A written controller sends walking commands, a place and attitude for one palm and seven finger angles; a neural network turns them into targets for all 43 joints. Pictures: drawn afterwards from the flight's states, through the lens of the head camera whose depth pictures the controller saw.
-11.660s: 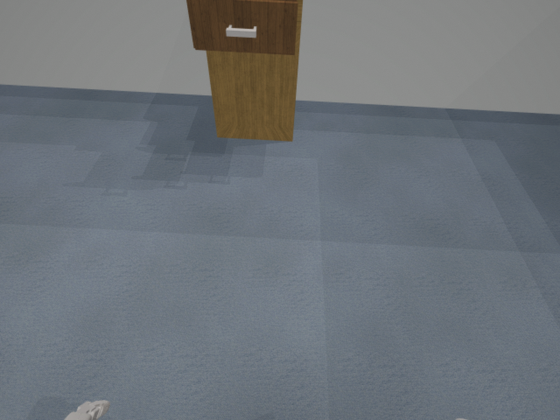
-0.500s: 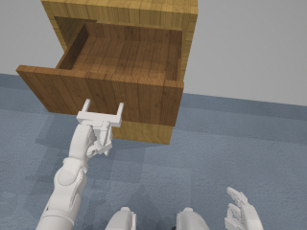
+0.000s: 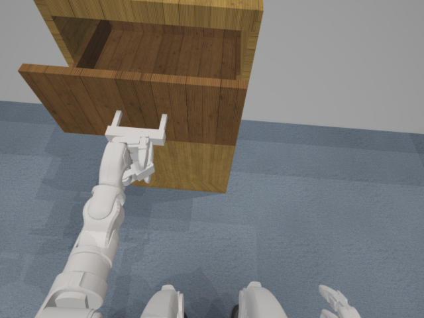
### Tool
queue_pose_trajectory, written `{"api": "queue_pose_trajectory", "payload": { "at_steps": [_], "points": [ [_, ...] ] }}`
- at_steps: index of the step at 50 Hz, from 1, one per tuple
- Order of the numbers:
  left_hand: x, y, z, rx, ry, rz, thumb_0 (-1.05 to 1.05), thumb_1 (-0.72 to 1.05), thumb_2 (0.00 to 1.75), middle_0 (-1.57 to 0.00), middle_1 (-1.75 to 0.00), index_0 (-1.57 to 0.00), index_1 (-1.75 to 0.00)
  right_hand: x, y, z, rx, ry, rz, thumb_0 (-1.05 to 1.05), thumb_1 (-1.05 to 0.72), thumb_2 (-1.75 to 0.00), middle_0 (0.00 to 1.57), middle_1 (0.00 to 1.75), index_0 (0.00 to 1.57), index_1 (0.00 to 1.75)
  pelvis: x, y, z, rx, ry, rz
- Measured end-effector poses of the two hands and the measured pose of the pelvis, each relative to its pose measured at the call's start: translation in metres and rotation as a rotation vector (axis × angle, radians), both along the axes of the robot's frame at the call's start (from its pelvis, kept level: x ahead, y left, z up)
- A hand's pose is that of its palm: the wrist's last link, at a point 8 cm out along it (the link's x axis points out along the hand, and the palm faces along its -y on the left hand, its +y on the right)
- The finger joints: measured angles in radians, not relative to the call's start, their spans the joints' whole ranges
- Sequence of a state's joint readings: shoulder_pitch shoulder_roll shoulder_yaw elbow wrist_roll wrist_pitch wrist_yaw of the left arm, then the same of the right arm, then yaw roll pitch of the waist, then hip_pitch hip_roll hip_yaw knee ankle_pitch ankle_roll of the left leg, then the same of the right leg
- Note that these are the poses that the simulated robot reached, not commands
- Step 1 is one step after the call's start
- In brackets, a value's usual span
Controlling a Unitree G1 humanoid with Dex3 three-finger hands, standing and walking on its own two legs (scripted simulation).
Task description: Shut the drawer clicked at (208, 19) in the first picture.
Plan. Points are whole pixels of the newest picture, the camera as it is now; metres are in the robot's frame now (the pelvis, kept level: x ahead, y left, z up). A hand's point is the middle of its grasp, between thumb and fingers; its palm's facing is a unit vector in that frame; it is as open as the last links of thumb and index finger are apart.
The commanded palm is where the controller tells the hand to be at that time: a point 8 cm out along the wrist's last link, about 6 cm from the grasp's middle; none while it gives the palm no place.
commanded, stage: push the drawer shut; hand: left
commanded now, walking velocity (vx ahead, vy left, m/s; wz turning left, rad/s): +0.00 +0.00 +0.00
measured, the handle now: (138, 126) +0.47 +0.15 +0.05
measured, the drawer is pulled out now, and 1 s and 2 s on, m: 0.16 0.04 0.00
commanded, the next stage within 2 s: pull the fist back off the drawer in 1.70 s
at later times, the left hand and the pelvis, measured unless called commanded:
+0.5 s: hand (158, 134) +0.46 +0.11 +0.04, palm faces -0.09 -0.99 -0.05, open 3.0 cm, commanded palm +0.45 +0.16 +0.05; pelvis +0.00 -0.01 +0.00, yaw -1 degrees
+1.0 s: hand (163, 113) +0.51 +0.10 +0.04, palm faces -0.09 -1.00 -0.05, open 3.1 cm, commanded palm +0.50 +0.15 +0.05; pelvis -0.01 -0.01 -0.01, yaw -1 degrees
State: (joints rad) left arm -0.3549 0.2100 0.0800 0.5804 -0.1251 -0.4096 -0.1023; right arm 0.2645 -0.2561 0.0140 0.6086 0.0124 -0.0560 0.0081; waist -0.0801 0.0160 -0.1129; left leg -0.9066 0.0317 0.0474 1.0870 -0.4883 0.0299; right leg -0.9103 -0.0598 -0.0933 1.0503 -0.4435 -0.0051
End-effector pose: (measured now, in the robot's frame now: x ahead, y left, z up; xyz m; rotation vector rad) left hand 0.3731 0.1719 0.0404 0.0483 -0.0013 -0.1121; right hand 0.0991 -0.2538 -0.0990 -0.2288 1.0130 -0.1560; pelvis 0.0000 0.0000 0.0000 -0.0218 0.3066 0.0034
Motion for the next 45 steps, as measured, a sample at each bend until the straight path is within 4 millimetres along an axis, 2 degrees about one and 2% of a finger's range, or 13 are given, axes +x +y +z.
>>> {"api": "queue_pose_trajectory", "payload": {
  "at_steps": [13, 32, 45],
  "points": [
    [0.038, -0.006, 0.001, 0.004, 0.007, 0.014, -0.03, 0.79, 0.91, -1.40, -1.60, -1.40, -1.60, -0.021, -0.004, -0.007, 0.006, 0.076, -0.040, 0.01, -0.90, -0.90, 0.20, 0.30, 0.20, 0.30, 0.001, -0.003, -0.002, 0.003, 0.024, -0.008],
    [0.085, -0.011, 0.002, 0.004, 0.013, 0.020, -0.02, 0.80, 0.91, -1.40, -1.60, -1.40, -1.60, -0.068, -0.015, -0.015, -0.009, 0.205, -0.092, 0.01, -0.90, -0.90, 0.20, 0.30, 0.20, 0.30, -0.004, -0.009, -0.008, 0.002, 0.064, -0.015],
    [0.109, -0.014, 0.004, 0.003, 0.012, 0.026, 0.01, 0.80, 0.91, -1.40, -1.60, -1.40, -1.60, -0.098, -0.012, -0.017, -0.011, 0.286, -0.120, 0.01, -0.90, -0.90, 0.20, 0.30, 0.20, 0.30, -0.005, -0.007, -0.012, -0.004, 0.092, -0.020]
  ]
}}
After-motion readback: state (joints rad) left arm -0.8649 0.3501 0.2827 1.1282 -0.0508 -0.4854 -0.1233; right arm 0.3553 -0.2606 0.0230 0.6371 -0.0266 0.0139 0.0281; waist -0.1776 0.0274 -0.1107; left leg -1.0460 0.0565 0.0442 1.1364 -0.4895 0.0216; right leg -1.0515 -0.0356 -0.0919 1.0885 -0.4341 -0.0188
